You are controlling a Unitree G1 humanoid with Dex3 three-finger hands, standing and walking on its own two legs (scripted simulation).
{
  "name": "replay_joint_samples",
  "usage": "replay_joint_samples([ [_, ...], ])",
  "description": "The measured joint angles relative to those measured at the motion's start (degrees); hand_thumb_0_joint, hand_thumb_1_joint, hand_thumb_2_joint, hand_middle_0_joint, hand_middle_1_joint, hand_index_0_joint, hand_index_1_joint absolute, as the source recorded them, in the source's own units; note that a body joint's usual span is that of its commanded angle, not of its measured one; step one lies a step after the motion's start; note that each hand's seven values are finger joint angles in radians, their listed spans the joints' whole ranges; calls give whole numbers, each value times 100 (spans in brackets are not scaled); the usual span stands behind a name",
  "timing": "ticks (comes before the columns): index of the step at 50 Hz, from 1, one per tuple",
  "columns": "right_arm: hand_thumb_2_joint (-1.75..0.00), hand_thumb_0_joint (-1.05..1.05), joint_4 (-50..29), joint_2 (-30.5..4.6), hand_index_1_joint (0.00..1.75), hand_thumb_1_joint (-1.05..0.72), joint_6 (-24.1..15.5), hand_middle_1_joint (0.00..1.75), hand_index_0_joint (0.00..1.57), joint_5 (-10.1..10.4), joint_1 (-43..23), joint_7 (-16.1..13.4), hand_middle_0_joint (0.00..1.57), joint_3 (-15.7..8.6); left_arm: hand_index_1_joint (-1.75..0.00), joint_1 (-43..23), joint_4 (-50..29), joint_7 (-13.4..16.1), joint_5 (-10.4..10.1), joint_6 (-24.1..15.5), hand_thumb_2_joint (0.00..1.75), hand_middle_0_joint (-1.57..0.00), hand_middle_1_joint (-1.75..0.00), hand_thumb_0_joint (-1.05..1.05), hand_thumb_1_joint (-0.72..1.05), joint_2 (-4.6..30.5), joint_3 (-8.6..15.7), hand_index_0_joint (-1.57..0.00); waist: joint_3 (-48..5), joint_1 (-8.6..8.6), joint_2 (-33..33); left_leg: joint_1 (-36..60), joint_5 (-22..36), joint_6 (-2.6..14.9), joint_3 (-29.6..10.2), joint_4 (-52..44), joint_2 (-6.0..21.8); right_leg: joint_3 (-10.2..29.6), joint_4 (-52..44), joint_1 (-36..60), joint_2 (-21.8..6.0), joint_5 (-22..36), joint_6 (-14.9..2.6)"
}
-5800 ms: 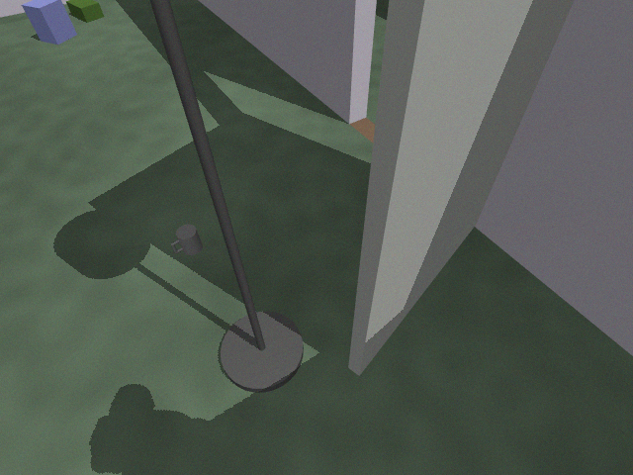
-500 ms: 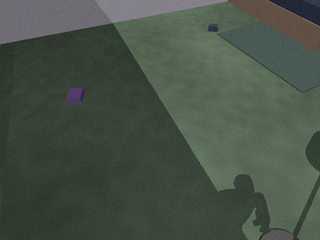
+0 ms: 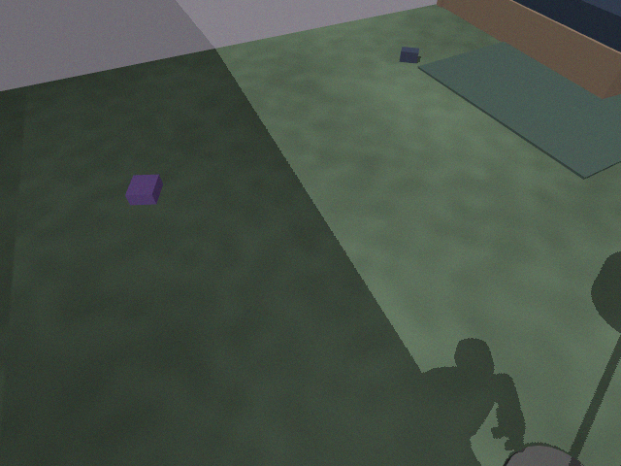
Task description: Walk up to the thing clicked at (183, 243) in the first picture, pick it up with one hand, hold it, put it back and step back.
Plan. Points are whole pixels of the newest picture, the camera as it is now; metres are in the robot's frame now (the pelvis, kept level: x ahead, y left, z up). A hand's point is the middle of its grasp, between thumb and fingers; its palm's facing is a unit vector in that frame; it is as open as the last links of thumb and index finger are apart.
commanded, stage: stand
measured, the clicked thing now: out of the picture +0.49 -1.09 -0.73
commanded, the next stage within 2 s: walk up in 0.62 s
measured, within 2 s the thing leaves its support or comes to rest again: neither
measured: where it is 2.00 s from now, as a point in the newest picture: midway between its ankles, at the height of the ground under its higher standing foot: (314, 347)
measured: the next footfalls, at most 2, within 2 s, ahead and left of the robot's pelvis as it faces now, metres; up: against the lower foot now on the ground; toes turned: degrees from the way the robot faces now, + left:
left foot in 0.92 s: +0.19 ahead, +0.19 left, +0.00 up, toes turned +8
right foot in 1.40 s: +0.46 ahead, -0.09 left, +0.00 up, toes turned -5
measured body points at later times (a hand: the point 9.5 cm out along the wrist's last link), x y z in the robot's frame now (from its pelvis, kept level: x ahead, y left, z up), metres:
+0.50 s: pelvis +0.00 +0.00 +0.00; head +0.01 +0.00 +0.45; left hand +0.07 +0.30 -0.13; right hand +0.07 -0.30 -0.13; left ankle +0.01 +0.15 -0.75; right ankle -0.01 -0.12 -0.75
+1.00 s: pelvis +0.10 +0.06 -0.03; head +0.09 +0.09 +0.42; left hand +0.10 +0.42 -0.15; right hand +0.21 -0.28 -0.11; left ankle +0.15 +0.19 -0.75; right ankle +0.00 -0.10 -0.71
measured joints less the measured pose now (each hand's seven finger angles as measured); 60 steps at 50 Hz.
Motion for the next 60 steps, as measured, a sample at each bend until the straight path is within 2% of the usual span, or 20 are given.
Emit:
replay_joint_samples([
  [31, -90, 0, -28, 2, 30, -90, 4, 30, 20, -9, 105, 3, 20, 6, -30, 80, 25, -13, 8, 17, 90, -20, -30, 1, 90, 11, 11, -20, 36, 1, -4, 5, -26, -1, 35, 15, 18, 34, 1, -4, 17, -4, -5],
  [34, -90, 0, -201, -37, 30, -90, -49, 30, 20, -100, 321, 174, 20, -196, -30, 238, -158, -206, 96, -49, 90, -20, -30, 1, 90, 46, 237, -20, -101, -1, 7, -275, -935, 266, 31, 668, -2, -25, 493, -189, 0, -768, -135],
  [36, -90, 0, -295, -125, 30, -90, -30, 30, 21, -157, 477, 243, 20, -305, -30, 367, -332, -283, 144, -152, 90, -20, -30, 1, 90, 101, 357, -21, -204, 18, 19, -676, -1347, 350, 191, 1470, 22, -129, 569, -202, -37, -753, -211],
  [37, -90, 0, -307, -171, 30, -90, -19, 30, 20, -182, 512, 260, 20, -350, -30, 416, -419, -298, 160, -207, 90, -21, -30, 1, 90, 136, 400, -21, -204, 67, -6, -922, -1383, 339, 295, 1938, 16, -161, 517, -161, -86, -541, -229],
  [39, -90, 0, -329, -312, 30, -90, -22, 30, 20, -189, 522, 321, 20, -439, -31, 530, -527, -308, 168, -278, 90, -21, -30, 1, 90, 170, 456, -21, -158, 167, 48, -1318, -1354, 315, 356, 2513, 68, -219, 399, 4, -120, -475, -200],
  [43, -90, 1, -509, -488, 30, -90, -97, 30, 20, -166, 532, 491, 20, -586, -31, 817, -554, -355, 220, -214, 90, -21, -30, 1, 90, 405, 518, -21, -156, 236, 25, -1619, -1235, 267, 501, 2214, 284, -302, 263, 372, -225, -669, -73],
  [46, -90, 0, -696, -551, 30, -90, -199, 30, 20, -176, 561, 537, 20, -679, -31, 977, -545, -388, 213, -125, 90, -21, -30, 1, 90, 635, 564, -21, -176, 231, -81, -1435, -662, 220, 656, 1564, 365, -310, 721, 428, -361, -1126, -13],
  [47, -90, 0, -752, -563, 30, -90, -262, 30, 20, -184, 556, 520, 20, -711, -30, 1024, -552, -388, 217, -92, 90, -21, -30, 1, 90, 705, 569, -21, -160, 228, -181, -1376, -274, 216, 749, 1560, 293, -232, 1159, 319, -487, -1421, -124],
  [48, -90, 0, -822, -560, 30, -90, -333, 30, 20, -209, 537, 478, 20, -735, -30, 1055, -538, -366, 210, -55, 90, -20, -30, 1, 90, 745, 568, -20, -135, 213, -285, -1383, -223, 232, 865, 1757, 218, 1, 1926, 46, -548, -1722, -236],
  [49, -90, 0, -891, -536, 30, -90, -387, 30, 20, -205, 536, 434, 20, -739, -30, 1056, -499, -338, 184, -6, 90, -20, -30, 1, 90, 750, 554, -20, -129, 149, -337, -1375, -385, 258, 927, 1920, 174, 305, 2763, -293, -431, -1840, -296],
  [51, -90, 0, -971, -432, 30, -90, -420, 30, 20, -127, 616, 385, 20, -688, -30, 999, -465, -311, 118, 45, 90, -20, -30, 1, 90, 744, 475, -20, -148, 47, -423, -1158, -548, 308, 997, 1808, 110, 678, 3972, -940, -126, -1590, -341],
  [53, -90, 0, -1003, -344, 30, -90, -416, 30, 20, -93, 734, 355, 20, -597, -30, 933, -516, -339, 47, -18, 90, -20, -30, 2, 90, 711, 421, -20, -150, 19, -493, -812, -540, 348, 1081, 1447, 64, 687, 4321, -1463, -62, -1156, -288],
  [57, -90, 0, -1042, -240, 30, -90, -455, 30, 21, -66, 982, 336, 20, -483, -30, 819, -684, -477, 28, -98, 90, -20, -30, 1, 90, 609, 386, -20, -118, -44, -515, -140, -469, 366, 1187, 723, -19, 527, 3755, -2156, -233, -505, -35],
  [60, -90, 0, -1072, -221, 30, -90, -485, 30, 21, -61, 1161, 351, 20, -456, -30, 726, -792, -574, 57, -75, 90, -20, -30, 1, 90, 539, 375, -20, -75, -102, -435, 267, -528, 369, 1205, 360, -40, 400, 3108, -2435, -403, -180, 65],
])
